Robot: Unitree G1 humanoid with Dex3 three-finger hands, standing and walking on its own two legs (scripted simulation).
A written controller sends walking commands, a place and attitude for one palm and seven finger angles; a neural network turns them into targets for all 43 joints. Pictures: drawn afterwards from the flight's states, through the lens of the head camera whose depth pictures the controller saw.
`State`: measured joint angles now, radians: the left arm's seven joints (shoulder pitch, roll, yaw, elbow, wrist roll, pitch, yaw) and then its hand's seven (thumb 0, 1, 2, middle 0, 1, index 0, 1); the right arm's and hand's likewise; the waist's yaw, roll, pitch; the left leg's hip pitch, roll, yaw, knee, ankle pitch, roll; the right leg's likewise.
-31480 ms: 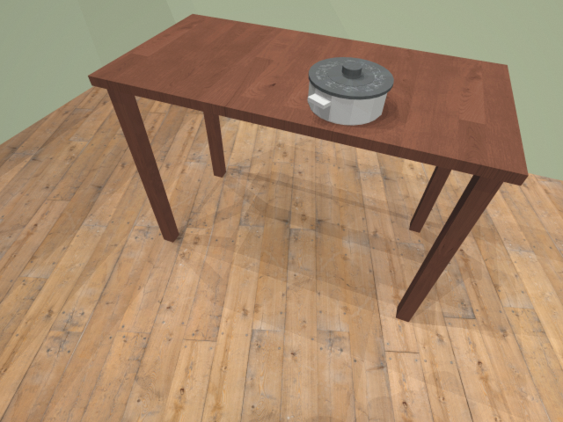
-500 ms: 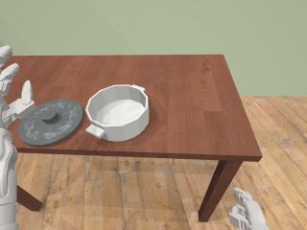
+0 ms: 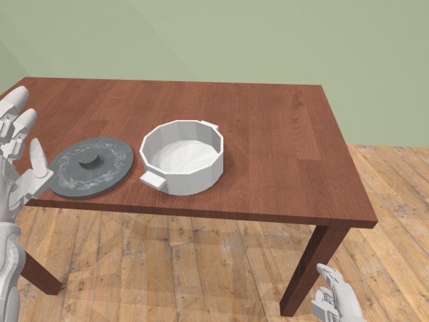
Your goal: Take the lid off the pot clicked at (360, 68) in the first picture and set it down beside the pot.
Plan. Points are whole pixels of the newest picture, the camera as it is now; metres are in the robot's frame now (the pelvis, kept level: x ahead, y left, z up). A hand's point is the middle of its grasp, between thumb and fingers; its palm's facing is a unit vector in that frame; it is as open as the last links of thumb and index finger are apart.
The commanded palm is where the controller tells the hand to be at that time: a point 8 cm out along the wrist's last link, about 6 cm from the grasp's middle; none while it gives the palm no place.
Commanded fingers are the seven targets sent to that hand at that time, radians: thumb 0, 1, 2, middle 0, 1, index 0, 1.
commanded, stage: draw the hand back to the body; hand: left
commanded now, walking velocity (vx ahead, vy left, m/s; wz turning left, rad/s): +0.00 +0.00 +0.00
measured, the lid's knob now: (88, 158) +0.45 +0.37 +0.04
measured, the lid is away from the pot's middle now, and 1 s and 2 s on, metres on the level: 0.24 0.24 0.24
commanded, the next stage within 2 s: step back with the hand held close in 0.40 s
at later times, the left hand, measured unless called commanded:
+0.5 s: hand (19, 217) +0.16 +0.25 +0.23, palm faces +0.42 -0.85 -0.32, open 7.4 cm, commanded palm +0.11 +0.30 +0.23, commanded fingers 0.00 0.90 0.90 -0.20 -0.30 -0.20 -0.30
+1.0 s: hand (4, 238) +0.14 +0.26 +0.21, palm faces +0.32 -0.79 -0.52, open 7.4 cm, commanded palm +0.08 +0.32 +0.23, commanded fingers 0.00 0.90 0.90 -0.20 -0.30 -0.20 -0.30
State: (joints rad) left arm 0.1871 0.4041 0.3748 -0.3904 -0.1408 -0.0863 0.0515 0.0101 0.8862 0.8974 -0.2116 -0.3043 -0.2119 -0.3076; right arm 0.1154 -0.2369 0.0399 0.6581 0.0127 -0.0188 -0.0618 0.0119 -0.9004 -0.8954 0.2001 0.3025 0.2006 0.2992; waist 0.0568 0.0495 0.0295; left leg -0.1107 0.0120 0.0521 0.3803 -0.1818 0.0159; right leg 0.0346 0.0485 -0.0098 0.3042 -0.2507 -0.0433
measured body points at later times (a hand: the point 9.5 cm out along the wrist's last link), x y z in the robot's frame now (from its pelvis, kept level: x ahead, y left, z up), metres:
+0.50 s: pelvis -0.02 +0.02 +0.00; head -0.05 +0.01 +0.45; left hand +0.14 +0.29 +0.24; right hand +0.20 -0.19 -0.07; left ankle +0.02 +0.11 -0.75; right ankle -0.05 -0.09 -0.75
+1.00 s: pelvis -0.05 +0.04 -0.01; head -0.03 +0.06 +0.44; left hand +0.12 +0.31 +0.24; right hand +0.13 -0.20 -0.08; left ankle +0.02 +0.11 -0.75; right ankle -0.05 -0.09 -0.75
